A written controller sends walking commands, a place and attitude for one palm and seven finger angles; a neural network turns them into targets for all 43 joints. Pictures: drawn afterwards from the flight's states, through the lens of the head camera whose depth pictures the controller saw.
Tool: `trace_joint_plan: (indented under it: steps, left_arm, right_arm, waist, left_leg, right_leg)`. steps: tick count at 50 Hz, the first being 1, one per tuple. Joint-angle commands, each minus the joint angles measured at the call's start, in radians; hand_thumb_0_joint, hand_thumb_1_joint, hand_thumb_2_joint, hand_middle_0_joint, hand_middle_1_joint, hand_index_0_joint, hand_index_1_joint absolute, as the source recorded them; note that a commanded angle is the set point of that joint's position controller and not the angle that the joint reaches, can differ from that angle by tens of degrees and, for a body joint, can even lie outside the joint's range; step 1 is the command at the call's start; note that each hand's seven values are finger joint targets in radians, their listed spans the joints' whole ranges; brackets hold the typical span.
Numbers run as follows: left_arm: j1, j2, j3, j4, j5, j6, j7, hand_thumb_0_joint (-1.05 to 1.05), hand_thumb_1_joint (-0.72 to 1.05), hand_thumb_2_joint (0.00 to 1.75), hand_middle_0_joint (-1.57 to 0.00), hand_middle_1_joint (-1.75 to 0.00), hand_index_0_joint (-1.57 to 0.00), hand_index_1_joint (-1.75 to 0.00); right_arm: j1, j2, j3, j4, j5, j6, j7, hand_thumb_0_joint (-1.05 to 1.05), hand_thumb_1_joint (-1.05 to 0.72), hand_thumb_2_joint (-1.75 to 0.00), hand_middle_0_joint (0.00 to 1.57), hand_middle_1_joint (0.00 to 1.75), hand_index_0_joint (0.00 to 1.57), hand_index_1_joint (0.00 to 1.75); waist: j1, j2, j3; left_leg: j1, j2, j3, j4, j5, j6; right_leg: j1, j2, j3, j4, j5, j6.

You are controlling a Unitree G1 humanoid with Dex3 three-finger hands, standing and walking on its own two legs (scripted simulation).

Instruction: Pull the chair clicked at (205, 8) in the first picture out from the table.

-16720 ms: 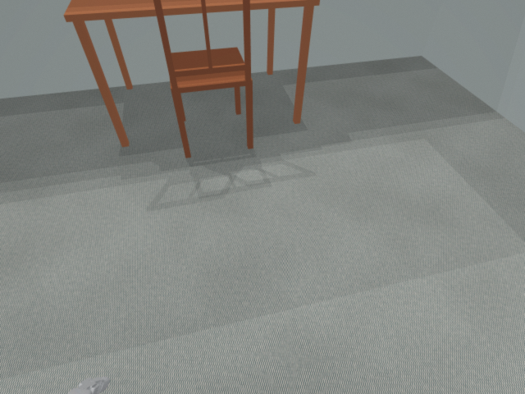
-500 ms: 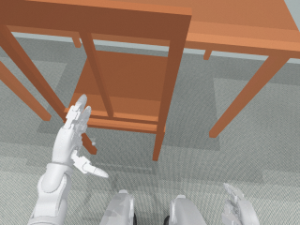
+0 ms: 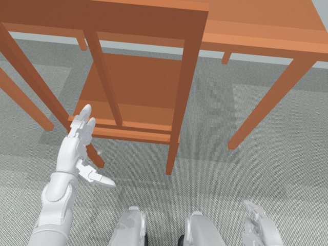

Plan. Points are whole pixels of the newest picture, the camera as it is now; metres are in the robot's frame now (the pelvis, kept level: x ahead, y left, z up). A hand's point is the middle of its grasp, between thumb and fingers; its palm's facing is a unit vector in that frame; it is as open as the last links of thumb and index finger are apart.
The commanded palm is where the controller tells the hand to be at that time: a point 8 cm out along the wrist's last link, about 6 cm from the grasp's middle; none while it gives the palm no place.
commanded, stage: aim the fingers beside a spindle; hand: left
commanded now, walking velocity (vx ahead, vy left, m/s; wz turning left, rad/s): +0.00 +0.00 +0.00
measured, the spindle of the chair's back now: (108, 89) +0.48 +0.16 +0.05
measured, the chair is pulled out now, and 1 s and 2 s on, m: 0.00 0.00 0.00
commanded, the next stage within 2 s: push the fingers through the gap in 0.94 s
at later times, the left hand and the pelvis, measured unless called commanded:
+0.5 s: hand (105, 151) +0.32 +0.14 +0.04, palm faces -0.11 -0.99 -0.06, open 16.9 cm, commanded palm +0.31 +0.21 +0.03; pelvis +0.00 +0.00 +0.01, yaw +0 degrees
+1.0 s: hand (102, 153) +0.33 +0.16 +0.00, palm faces -0.10 -0.99 -0.02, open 16.9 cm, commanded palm +0.31 +0.21 +0.03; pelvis +0.00 +0.00 +0.00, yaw +0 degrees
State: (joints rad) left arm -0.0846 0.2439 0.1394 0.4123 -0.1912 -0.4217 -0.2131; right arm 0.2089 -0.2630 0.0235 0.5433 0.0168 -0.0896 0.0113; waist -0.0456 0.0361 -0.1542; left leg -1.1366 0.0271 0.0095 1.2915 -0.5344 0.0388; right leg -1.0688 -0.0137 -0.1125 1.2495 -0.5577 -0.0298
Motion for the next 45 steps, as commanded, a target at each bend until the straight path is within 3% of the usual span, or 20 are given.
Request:
trace_joint_plan:
  steps: [1, 4, 5, 8, 10, 13, 15, 19, 20, 21, 25, 27, 29, 31, 33, 35, 39, 42, 44, 45]
  left_arm:
    - [-0.205, 0.130, 0.008, -0.443, -0.036, -0.108, -0.038, 0.00, -0.50, 0.30, -0.06, -0.08, -0.06, -0.08]
    - [-0.118, 0.177, 0.068, -0.468, -0.032, -0.122, 0.014, 0.00, -0.50, 0.30, -0.06, -0.08, -0.06, -0.08]
    - [-0.119, 0.137, 0.042, -0.436, -0.026, -0.116, 0.027, 0.00, -0.50, 0.30, -0.06, -0.08, -0.06, -0.08]
    - [-0.072, 0.119, 0.068, -0.212, 0.000, -0.074, 0.051, 0.00, -0.50, 0.30, -0.06, -0.08, -0.06, -0.08]
    - [-0.051, 0.084, 0.047, -0.104, 0.011, -0.051, 0.036, 0.00, -0.50, 0.30, -0.06, -0.08, -0.06, -0.08]
    - [-0.056, 0.063, 0.009, -0.148, -0.006, -0.040, -0.014, 0.00, -0.50, 0.30, -0.06, -0.08, -0.06, -0.08]
    - [-0.098, 0.089, 0.009, -0.266, -0.023, -0.066, -0.037, 0.00, -0.50, 0.30, -0.06, -0.08, -0.06, -0.08]
    - [-0.185, 0.139, 0.013, -0.506, -0.033, -0.139, -0.005, 0.00, -0.50, 0.30, -0.06, -0.08, -0.06, -0.08]
    - [-0.166, 0.141, 0.023, -0.511, -0.028, -0.145, 0.014, 0.00, -0.50, 0.30, -0.06, -0.08, -0.06, -0.08]
    - [-0.145, 0.131, 0.026, -0.469, -0.023, -0.142, 0.029, 0.00, -0.50, 0.30, -0.06, -0.08, -0.06, -0.08]
    - [-0.112, 0.091, 0.032, -0.164, 0.015, -0.085, 0.047, 0.00, -0.50, 0.30, -0.06, -0.08, -0.06, -0.08]
    - [-0.127, 0.083, 0.029, -0.081, 0.017, -0.050, 0.026, 0.00, -0.50, 0.30, -0.06, -0.08, -0.06, -0.08]
    - [-0.122, 0.083, 0.026, -0.080, 0.010, -0.034, -0.005, 0.00, -0.50, 0.30, -0.06, -0.08, -0.06, -0.08]
    - [-0.145, 0.090, 0.017, -0.194, -0.010, -0.047, -0.027, 0.00, -0.50, 0.30, -0.06, -0.08, -0.06, -0.08]
    - [-0.178, 0.123, 0.031, -0.374, -0.031, -0.085, -0.028, 0.00, -0.50, 0.30, -0.06, -0.08, -0.06, -0.08]
    - [-0.179, 0.182, 0.080, -0.462, -0.044, -0.116, -0.006, 0.00, -0.50, 0.30, -0.06, -0.08, -0.06, -0.08]
    - [-0.162, 0.167, 0.087, -0.323, -0.012, -0.118, 0.033, 0.00, -0.50, 0.30, -0.06, -0.08, -0.06, -0.08]
    - [-0.098, 0.096, 0.049, -0.104, -0.006, -0.067, 0.012, 0.00, -0.50, 0.30, -0.06, -0.08, -0.06, -0.08]
    - [-0.100, 0.070, 0.022, -0.049, -0.013, -0.041, -0.026, 0.00, -0.50, 0.30, -0.06, -0.08, -0.06, -0.08]
    - [-0.120, 0.075, 0.018, -0.083, -0.017, -0.041, -0.045, 0.00, -0.50, 0.30, -0.06, -0.08, -0.06, -0.08]
  right_arm:
    - [0.025, -0.144, -0.077, -0.141, 0.005, -0.068, -0.021, 0.00, -0.90, -0.90, 0.20, 0.30, 0.20, 0.30]
    - [0.039, -0.139, -0.073, -0.124, -0.003, -0.076, -0.021, 0.00, -0.90, -0.90, 0.20, 0.30, 0.20, 0.30]
    - [0.029, -0.131, -0.068, -0.119, -0.004, -0.074, -0.018, 0.00, -0.90, -0.90, 0.20, 0.30, 0.20, 0.30]
    - [0.025, -0.136, -0.066, -0.097, -0.003, -0.048, -0.010, 0.00, -0.90, -0.90, 0.20, 0.30, 0.20, 0.30]
    - [0.019, -0.140, -0.065, -0.104, 0.003, -0.036, -0.004, 0.00, -0.90, -0.90, 0.20, 0.30, 0.20, 0.30]
    - [0.013, -0.145, -0.070, -0.139, 0.012, -0.030, -0.001, 0.00, -0.90, -0.90, 0.20, 0.30, 0.20, 0.30]
    - [0.015, -0.143, -0.074, -0.155, 0.011, -0.038, -0.007, 0.00, -0.90, -0.90, 0.20, 0.30, 0.20, 0.30]
    - [0.031, -0.137, -0.073, -0.136, -0.001, -0.071, -0.021, 0.00, -0.90, -0.90, 0.20, 0.30, 0.20, 0.30]
    - [0.033, -0.131, -0.073, -0.127, -0.003, -0.076, -0.021, 0.00, -0.90, -0.90, 0.20, 0.30, 0.20, 0.30]
    - [0.034, -0.129, -0.070, -0.115, -0.006, -0.077, -0.020, 0.00, -0.90, -0.90, 0.20, 0.30, 0.20, 0.30]
    - [0.021, -0.137, -0.065, -0.087, -0.004, -0.053, -0.013, 0.00, -0.90, -0.90, 0.20, 0.30, 0.20, 0.30]
    - [0.015, -0.146, -0.064, -0.095, 0.004, -0.037, -0.009, 0.00, -0.90, -0.90, 0.20, 0.30, 0.20, 0.30]
    - [0.017, -0.151, -0.067, -0.120, 0.011, -0.031, -0.008, 0.00, -0.90, -0.90, 0.20, 0.30, 0.20, 0.30]
    - [0.015, -0.145, -0.070, -0.143, 0.010, -0.034, -0.010, 0.00, -0.90, -0.90, 0.20, 0.30, 0.20, 0.30]
    - [0.015, -0.135, -0.073, -0.158, 0.007, -0.049, -0.013, 0.00, -0.90, -0.90, 0.20, 0.30, 0.20, 0.30]
    - [0.027, -0.133, -0.073, -0.146, 0.003, -0.058, -0.018, 0.00, -0.90, -0.90, 0.20, 0.30, 0.20, 0.30]
    - [0.032, -0.131, -0.065, -0.099, -0.003, -0.061, -0.018, 0.00, -0.90, -0.90, 0.20, 0.30, 0.20, 0.30]
    - [0.029, -0.142, -0.063, -0.088, 0.004, -0.046, -0.012, 0.00, -0.90, -0.90, 0.20, 0.30, 0.20, 0.30]
    - [0.024, -0.150, -0.064, -0.102, 0.014, -0.042, -0.011, 0.00, -0.90, -0.90, 0.20, 0.30, 0.20, 0.30]
    - [0.022, -0.154, -0.067, -0.112, 0.017, -0.043, -0.013, 0.00, -0.90, -0.90, 0.20, 0.30, 0.20, 0.30]
  waist:
    - [0.002, 0.105, -0.504]
    - [0.010, 0.076, -0.499]
    - [-0.002, 0.057, -0.450]
    - [-0.020, -0.044, -0.280]
    - [-0.019, -0.072, -0.232]
    - [-0.007, -0.038, -0.297]
    - [0.000, 0.007, -0.379]
    - [-0.009, 0.100, -0.477]
    - [-0.003, 0.113, -0.474]
    - [-0.012, 0.075, -0.441]
    - [-0.034, -0.032, -0.245]
    - [-0.026, -0.049, -0.235]
    - [-0.012, -0.043, -0.282]
    - [0.002, 0.002, -0.385]
    - [0.019, 0.058, -0.499]
    - [0.020, 0.067, -0.535]
    - [-0.021, 0.019, -0.377]
    - [-0.037, -0.072, -0.234]
    - [-0.031, -0.080, -0.225]
    - [-0.025, -0.050, -0.264]
  left_leg:
    - [0.450, -0.011, -0.083, -0.190, 0.349, -0.017]
    - [0.468, -0.006, -0.093, -0.197, 0.429, -0.021]
    - [0.437, -0.008, -0.090, -0.196, 0.406, -0.019]
    - [0.268, -0.015, -0.071, -0.190, 0.240, -0.015]
    - [0.213, -0.023, -0.061, -0.187, 0.183, -0.012]
    - [0.232, -0.029, -0.049, -0.190, 0.187, -0.010]
    - [0.296, -0.023, -0.055, -0.186, 0.255, -0.008]
    - [0.456, -0.009, -0.085, -0.188, 0.384, -0.015]
    - [0.476, -0.007, -0.090, -0.193, 0.399, -0.020]
    - [0.449, -0.007, -0.089, -0.191, 0.392, -0.019]
    - [0.247, -0.018, -0.070, -0.179, 0.200, -0.012]
    - [0.197, -0.028, -0.059, -0.178, 0.142, -0.010]
    - [0.206, -0.029, -0.054, -0.180, 0.158, -0.008]
    - [0.269, -0.027, -0.051, -0.177, 0.228, -0.007]
    - [0.367, -0.023, -0.054, -0.182, 0.326, -0.010]
    - [0.411, -0.018, -0.062, -0.185, 0.383, -0.012]
    - [0.318, -0.017, -0.059, -0.171, 0.318, -0.007]
    - [0.199, -0.024, -0.053, -0.176, 0.168, -0.010]
    - [0.171, -0.031, -0.046, -0.171, 0.145, -0.004]
    - [0.194, -0.029, -0.047, -0.171, 0.168, -0.005]
  right_leg:
    - [0.195, 0.016, 0.086, -0.183, 0.273, -0.013]
    - [0.200, 0.022, 0.074, -0.171, 0.320, -0.009]
    - [0.187, 0.021, 0.073, -0.174, 0.311, -0.005]
    - [0.153, 0.028, 0.069, -0.184, 0.216, 0.002]
    - [0.141, 0.027, 0.073, -0.190, 0.178, -0.001]
    - [0.189, 0.021, 0.089, -0.202, 0.192, -0.006]
    - [0.216, 0.020, 0.093, -0.193, 0.249, -0.009]
    - [0.183, 0.021, 0.083, -0.176, 0.296, -0.009]
    - [0.168, 0.021, 0.080, -0.177, 0.295, -0.009]
    - [0.164, 0.022, 0.075, -0.175, 0.294, -0.007]
    - [0.111, 0.026, 0.073, -0.184, 0.175, 0.000]
    - [0.125, 0.024, 0.082, -0.193, 0.136, -0.003]
    - [0.160, 0.022, 0.090, -0.193, 0.156, -0.007]
    - [0.209, 0.018, 0.100, -0.189, 0.228, -0.007]
    - [0.261, 0.017, 0.102, -0.183, 0.308, -0.007]
    - [0.275, 0.021, 0.103, -0.182, 0.344, -0.005]
    - [0.201, 0.027, 0.091, -0.183, 0.291, 0.001]
    - [0.155, 0.028, 0.087, -0.208, 0.169, 0.003]
    - [0.168, 0.024, 0.104, -0.223, 0.147, -0.002]
    - [0.175, 0.020, 0.100, -0.210, 0.175, -0.004]
